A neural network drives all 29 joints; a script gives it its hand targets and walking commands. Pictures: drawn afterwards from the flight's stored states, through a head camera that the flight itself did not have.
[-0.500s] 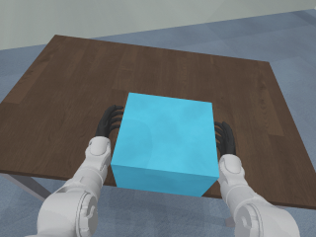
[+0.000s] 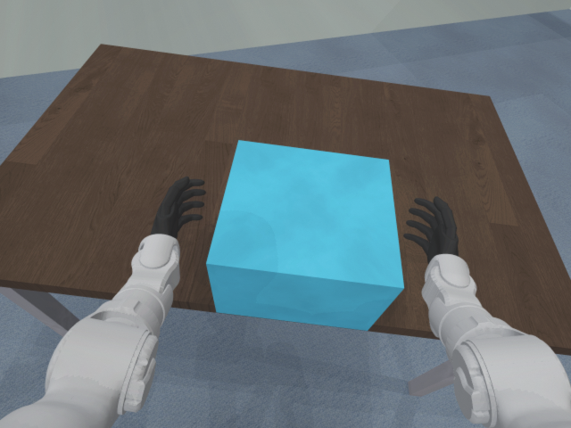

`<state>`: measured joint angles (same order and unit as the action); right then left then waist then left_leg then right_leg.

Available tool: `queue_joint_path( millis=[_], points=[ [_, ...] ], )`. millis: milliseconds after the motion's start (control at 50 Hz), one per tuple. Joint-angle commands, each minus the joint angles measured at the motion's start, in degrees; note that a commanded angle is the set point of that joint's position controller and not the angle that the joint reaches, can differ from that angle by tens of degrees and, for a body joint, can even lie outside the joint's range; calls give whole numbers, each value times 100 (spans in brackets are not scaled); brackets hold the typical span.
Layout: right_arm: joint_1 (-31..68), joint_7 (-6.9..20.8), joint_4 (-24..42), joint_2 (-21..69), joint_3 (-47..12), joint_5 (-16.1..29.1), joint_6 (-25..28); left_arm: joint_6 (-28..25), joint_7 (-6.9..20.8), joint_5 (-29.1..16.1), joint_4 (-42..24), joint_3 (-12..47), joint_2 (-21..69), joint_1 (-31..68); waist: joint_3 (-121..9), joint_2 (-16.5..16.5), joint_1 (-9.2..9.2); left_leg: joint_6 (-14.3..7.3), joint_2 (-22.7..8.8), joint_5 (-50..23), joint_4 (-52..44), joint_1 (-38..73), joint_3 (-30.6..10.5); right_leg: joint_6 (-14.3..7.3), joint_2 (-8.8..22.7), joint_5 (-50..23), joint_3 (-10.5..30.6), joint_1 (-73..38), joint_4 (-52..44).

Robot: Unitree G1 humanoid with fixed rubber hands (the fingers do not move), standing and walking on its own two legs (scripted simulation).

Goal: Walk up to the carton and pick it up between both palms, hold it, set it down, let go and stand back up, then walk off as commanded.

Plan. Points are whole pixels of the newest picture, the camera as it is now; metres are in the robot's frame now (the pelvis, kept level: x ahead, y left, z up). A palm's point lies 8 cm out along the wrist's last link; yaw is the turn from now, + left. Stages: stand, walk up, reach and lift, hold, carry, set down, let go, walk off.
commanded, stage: set down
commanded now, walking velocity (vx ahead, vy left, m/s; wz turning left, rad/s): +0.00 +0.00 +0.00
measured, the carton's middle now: (303, 235) +0.43 +0.01 +0.00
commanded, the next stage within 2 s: none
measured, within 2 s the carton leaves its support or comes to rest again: neither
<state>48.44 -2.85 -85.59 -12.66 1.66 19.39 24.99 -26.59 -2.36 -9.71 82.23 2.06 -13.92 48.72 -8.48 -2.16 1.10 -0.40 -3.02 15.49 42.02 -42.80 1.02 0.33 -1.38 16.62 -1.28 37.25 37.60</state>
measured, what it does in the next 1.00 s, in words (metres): stands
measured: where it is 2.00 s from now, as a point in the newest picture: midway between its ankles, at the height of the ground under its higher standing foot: outside the picture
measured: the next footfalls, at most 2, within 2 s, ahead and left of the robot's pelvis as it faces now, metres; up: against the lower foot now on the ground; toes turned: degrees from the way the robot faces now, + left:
none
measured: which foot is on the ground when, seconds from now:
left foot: down 0.00-1.00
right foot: down 0.00-1.00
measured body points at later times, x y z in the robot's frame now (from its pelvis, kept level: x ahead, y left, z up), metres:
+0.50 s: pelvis -0.01 -0.01 +0.02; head +0.03 +0.02 +0.46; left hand +0.33 +0.23 +0.01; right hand +0.33 -0.22 +0.02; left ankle +0.04 +0.10 -0.71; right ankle +0.01 -0.13 -0.71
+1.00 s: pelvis +0.01 -0.01 +0.03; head +0.02 +0.01 +0.48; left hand +0.24 +0.24 +0.01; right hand +0.26 -0.20 +0.02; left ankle +0.04 +0.10 -0.71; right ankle +0.01 -0.13 -0.71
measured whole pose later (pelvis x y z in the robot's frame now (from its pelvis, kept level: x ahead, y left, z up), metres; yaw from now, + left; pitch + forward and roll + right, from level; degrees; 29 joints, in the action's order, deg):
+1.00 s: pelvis +0.01 -0.01 +0.03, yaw +2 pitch +4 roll +0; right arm -8.4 -4.0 -25.0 -6.9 -1.8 15.7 16.6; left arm -17.5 2.8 -9.9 29.7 -1.3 -15.7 -5.7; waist -4.2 -2.1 1.0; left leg 0.2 -1.0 9.3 24.0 -18.8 1.2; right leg 0.3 0.3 12.6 -1.3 14.9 23.4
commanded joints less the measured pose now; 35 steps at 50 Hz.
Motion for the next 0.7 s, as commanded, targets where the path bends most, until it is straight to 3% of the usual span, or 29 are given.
queue_joint_path(
  millis=[0, 20, 80, 100, 140, 180, 220, 260, 300, 320, 360, 400, 420, 440, 480, 500, 520, 540, 560, 600, 640, 660, 680],
  points=[
    [1801, 161, 715, -1044, -767, 315, 191, -228, 111, -703, -532, 240, -940, 1858, -3372, 668, -79, 447, 234, -1911, -3, 2225, -43, -11, -46, -838, -183, 399, -398],
    [1450, 177, 849, -950, -941, 413, 262, -215, 140, -657, -803, 168, -884, 1512, -3428, 733, 14, 482, 239, -1998, -36, 2462, -51, -31, -52, -891, -202, 339, -464],
    [999, 164, 916, -1074, -930, 352, 321, -149, 156, -372, -1243, -54, -930, 1143, -3542, 783, -5, 526, 246, -2433, -66, 2866, -85, -24, -133, -1189, -229, 174, -531],
    [1051, 174, 882, -1139, -959, 406, 291, -118, 168, -375, -1252, -36, -929, 1106, -3297, 912, 68, 581, 223, -2477, -134, 2940, -115, -57, -121, -1050, -232, 199, -608],
    [372, 124, 1576, -1077, -993, 437, 395, -47, 231, -284, -2000, -142, -895, 473, -3644, 785, -41, 565, 267, -2993, -151, 3351, -135, -8, -169, -1762, -213, -313, -707],
    [106, 100, 1747, -1131, -998, 440, 368, 28, 292, -92, -2463, -377, -1028, 310, -3486, 903, -69, 581, 319, -3123, -242, 3451, -150, 21, -177, -1879, -193, -552, -806],
    [75, 86, 2002, -1079, -862, 368, 269, 59, 321, -82, -2780, -412, -1102, 345, -3444, 870, -115, 532, 345, -2700, -402, 3431, -115, 20, -116, -1545, -164, -628, -969],
    [-636, 91, 2504, -1006, -819, 348, 259, 149, 340, -44, -3292, -396, -982, -372, -3310, 842, -178, 495, 342, -2559, -580, 3668, -161, -3, -122, -1693, -136, -884, -1042],
    [-858, 69, 3212, -924, -744, 275, 182, 186, 358, -48, -3685, -540, -1112, -559, -3360, 735, -102, 425, 372, -2341, -755, 3716, -119, -7, -114, -1513, -92, -1099, -1181],
    [-766, 54, 3259, -918, -615, 186, 92, 207, 341, -65, -3740, -556, -1156, -419, -3187, 839, -136, 425, 389, -1942, -886, 3653, -83, -31, -83, -1145, -86, -1073, -1289],
    [-759, 75, 3768, -875, -373, 43, -40, 242, 319, -196, -3897, -498, -1152, -408, -2773, 665, -159, 333, 359, -1199, -1115, 3453, -112, -56, -43, -500, -52, -995, -1358],
    [-1495, 79, 4165, -705, -572, 96, -146, 272, 320, -308, -4212, -495, -1092, -1158, -2513, 479, -83, 255, 362, -1109, -1250, 3582, -57, -45, -2, -533, 10, -1338, -1426],
    [-1350, 16, 4244, -730, -313, -70, -228, 314, 343, -365, -4176, -442, -1167, -940, -2387, 493, -159, 237, 361, -872, -1314, 3530, -36, -47, 8, -278, 15, -1273, -1465],
    [-1523, 19, 4333, -651, -400, -51, -312, 350, 343, -384, -4163, -481, -1227, -1091, -2096, 470, -120, 201, 369, -776, -1376, 3539, -28, -61, 31, -170, 52, -1336, -1509],
    [-1732, -52, 4623, -497, -480, -113, -356, 432, 381, -370, -4084, -663, -1268, -1441, -1759, 223, 13, 155, 394, -835, -1442, 3573, 49, 6, 32, -204, 92, -1547, -1557],
    [-1952, -58, 4674, -539, -395, -148, -360, 432, 396, -388, -4406, -560, -1141, -1605, -1725, 301, -88, 163, 381, -897, -1491, 3743, 34, -2, 24, -279, 69, -1575, -1588],
    [-1891, -56, 4780, -511, -414, -180, -409, 446, 392, -408, -4293, -635, -1231, -1526, -1735, 353, -7, 168, 402, -786, -1536, 3715, 64, -1, 66, -88, 90, -1596, -1627],
    [-2032, -62, 4853, -479, -299, -266, -416, 486, 402, -418, -4434, -564, -1182, -1683, -1579, 351, -97, 207, 377, -847, -1551, 3766, 36, -28, 36, -231, 59, -1716, -1635],
    [-2324, -86, 4831, -484, -305, -295, -439, 516, 417, -392, -4461, -617, -1193, -2007, -1468, 264, -49, 187, 341, -868, -1592, 3891, 37, -15, 23, -243, 52, -1824, -1659],
    [-2995, -144, 5042, -301, -415, -317, -448, 591, 525, -377, -4747, -627, -1123, -2720, -1122, 123, -120, 156, 373, -1168, -1662, 4037, 67, 38, 54, -548, 122, -2154, -1745],
    [-2988, -182, 5269, -215, -514, -372, -466, 622, 549, -330, -4803, -734, -1179, -2737, -877, 225, -4, 139, 439, -1143, -1721, 3902, 114, 27, 91, -462, 181, -2211, -1803],
    [-3328, -207, 5277, -225, -361, -430, -484, 669, 558, -354, -5001, -650, -1048, -3168, -731, 214, -146, 150, 417, -1149, -1787, 4042, 60, -25, 75, -481, 170, -2222, -1851],
    [-3077, -198, 5499, -148, -416, -463, -510, 645, 557, -361, -5052, -783, -1207, -2892, -697, 204, -28, 167, 439, -1088, -1762, 3898, 97, -26, 92, -371, 205, -2184, -1836]
  ],
)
